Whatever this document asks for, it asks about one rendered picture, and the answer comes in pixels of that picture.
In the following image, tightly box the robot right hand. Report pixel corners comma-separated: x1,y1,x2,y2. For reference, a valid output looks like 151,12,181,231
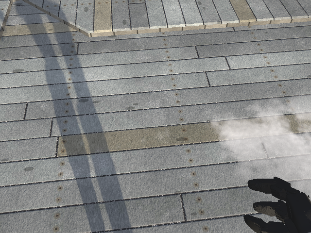
243,177,311,233

